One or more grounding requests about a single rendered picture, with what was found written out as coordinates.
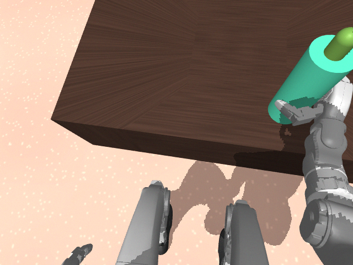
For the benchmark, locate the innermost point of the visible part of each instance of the bottle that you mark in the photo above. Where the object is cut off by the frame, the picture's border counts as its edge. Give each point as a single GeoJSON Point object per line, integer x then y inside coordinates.
{"type": "Point", "coordinates": [328, 59]}

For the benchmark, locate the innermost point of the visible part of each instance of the left robot hand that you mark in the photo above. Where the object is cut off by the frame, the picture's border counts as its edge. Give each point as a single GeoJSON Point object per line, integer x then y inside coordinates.
{"type": "Point", "coordinates": [78, 255]}

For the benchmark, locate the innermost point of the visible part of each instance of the right robot arm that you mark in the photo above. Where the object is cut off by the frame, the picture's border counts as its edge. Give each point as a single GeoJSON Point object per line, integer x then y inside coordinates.
{"type": "Point", "coordinates": [327, 223]}

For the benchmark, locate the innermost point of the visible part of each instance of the left robot foot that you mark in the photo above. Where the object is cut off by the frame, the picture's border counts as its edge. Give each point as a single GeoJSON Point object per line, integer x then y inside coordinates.
{"type": "Point", "coordinates": [163, 247]}

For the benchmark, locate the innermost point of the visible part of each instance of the right robot hand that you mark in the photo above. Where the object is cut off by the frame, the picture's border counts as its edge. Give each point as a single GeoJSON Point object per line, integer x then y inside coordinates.
{"type": "Point", "coordinates": [334, 104]}

